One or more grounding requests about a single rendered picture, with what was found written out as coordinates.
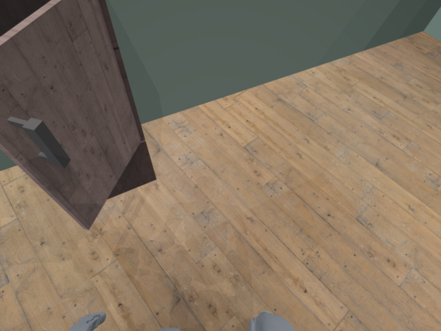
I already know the cupboard door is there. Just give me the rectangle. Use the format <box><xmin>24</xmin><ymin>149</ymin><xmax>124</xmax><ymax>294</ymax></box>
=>
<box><xmin>0</xmin><ymin>0</ymin><xmax>141</xmax><ymax>230</ymax></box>

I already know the handle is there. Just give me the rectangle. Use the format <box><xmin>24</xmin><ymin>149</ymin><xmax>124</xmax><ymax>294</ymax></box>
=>
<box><xmin>7</xmin><ymin>117</ymin><xmax>71</xmax><ymax>168</ymax></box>

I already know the robot left hand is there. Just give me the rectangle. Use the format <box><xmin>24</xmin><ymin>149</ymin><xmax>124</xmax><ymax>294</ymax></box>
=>
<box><xmin>68</xmin><ymin>312</ymin><xmax>106</xmax><ymax>331</ymax></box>

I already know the robot right thigh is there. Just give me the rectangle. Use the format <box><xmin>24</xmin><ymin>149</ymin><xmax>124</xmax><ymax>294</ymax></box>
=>
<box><xmin>249</xmin><ymin>314</ymin><xmax>296</xmax><ymax>331</ymax></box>

